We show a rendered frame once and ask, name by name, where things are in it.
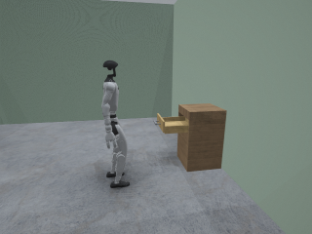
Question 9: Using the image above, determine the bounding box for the right robot upper arm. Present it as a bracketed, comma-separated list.
[101, 82, 116, 109]

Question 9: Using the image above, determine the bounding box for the drawer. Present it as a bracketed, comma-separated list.
[157, 113, 189, 134]

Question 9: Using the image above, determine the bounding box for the humanoid robot torso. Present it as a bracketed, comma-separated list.
[102, 80, 119, 125]

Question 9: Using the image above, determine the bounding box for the cabinet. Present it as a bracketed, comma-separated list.
[177, 103, 227, 172]

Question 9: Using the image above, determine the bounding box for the robot right forearm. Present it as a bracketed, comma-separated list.
[102, 104, 112, 133]

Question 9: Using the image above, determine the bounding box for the humanoid robot head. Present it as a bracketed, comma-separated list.
[103, 60, 118, 83]

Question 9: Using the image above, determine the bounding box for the right robot hand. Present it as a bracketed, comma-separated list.
[105, 131, 116, 149]

